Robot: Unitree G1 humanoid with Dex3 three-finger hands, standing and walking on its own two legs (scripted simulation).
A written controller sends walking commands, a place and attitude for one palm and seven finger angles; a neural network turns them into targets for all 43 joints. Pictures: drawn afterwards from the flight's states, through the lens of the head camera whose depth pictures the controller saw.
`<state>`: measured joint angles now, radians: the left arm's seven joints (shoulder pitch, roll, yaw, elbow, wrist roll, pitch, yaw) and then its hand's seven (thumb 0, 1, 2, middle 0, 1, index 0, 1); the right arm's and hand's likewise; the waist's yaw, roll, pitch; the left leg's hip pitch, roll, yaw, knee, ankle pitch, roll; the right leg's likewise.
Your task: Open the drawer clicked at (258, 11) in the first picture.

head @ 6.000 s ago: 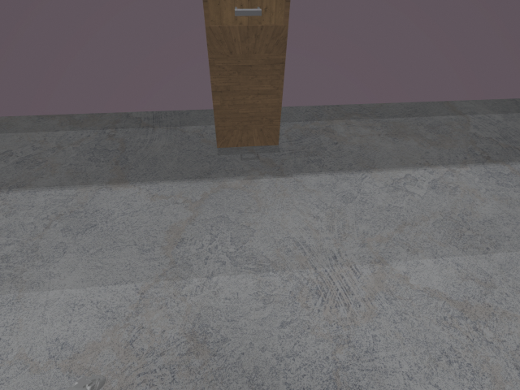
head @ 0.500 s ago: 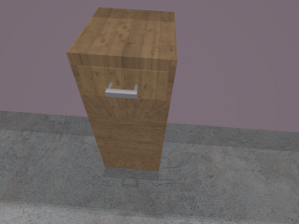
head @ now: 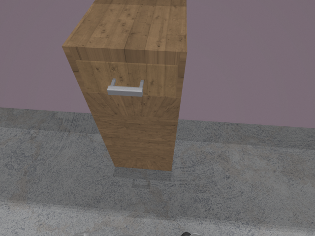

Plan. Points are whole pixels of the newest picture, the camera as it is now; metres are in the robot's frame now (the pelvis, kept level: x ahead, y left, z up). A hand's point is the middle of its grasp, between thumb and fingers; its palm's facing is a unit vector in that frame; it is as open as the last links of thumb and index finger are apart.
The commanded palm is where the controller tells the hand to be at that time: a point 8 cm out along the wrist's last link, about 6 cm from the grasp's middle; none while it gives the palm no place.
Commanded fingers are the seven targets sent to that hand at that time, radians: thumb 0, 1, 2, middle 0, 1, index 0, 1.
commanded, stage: come to a stop and stand still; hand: left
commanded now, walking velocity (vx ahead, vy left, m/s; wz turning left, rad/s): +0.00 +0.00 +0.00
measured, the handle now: (126, 86) +0.56 +0.15 +0.02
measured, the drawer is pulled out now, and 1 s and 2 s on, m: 0.00 0.00 0.00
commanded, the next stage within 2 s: look again from close up in 0.90 s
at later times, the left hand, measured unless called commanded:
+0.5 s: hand out of the picture -0.06 +0.19 -0.16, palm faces +0.02 -0.98 -0.21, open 7.4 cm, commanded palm none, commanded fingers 0.00 0.90 0.90 -0.20 -0.30 -0.20 -0.30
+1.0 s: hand out of the picture -0.07 +0.17 -0.17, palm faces +0.02 -0.99 -0.17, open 7.4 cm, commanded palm none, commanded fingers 0.00 0.90 0.90 -0.20 -0.30 -0.20 -0.30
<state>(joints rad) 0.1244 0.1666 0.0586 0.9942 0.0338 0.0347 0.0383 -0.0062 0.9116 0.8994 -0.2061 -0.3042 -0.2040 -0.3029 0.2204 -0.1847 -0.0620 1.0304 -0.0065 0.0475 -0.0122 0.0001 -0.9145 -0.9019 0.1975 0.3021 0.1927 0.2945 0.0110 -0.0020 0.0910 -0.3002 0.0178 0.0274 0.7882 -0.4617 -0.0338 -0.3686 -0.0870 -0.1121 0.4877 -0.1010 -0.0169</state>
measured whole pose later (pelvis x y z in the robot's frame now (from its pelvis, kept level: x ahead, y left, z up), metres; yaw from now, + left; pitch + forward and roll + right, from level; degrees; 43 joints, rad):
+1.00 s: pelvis -0.06 +0.01 +0.01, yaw -1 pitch -1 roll +0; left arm 0.30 0.11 0.01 1.14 0.00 0.01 0.04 0.00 0.91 0.90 -0.20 -0.30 -0.20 -0.30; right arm 0.35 -0.11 0.00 1.17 -0.01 0.01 -0.03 0.00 -0.91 -0.90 0.20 0.30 0.19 0.29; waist -0.01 0.00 0.04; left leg -0.22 0.03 0.06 0.41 -0.17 -0.01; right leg -0.15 0.03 -0.05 0.42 -0.26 -0.05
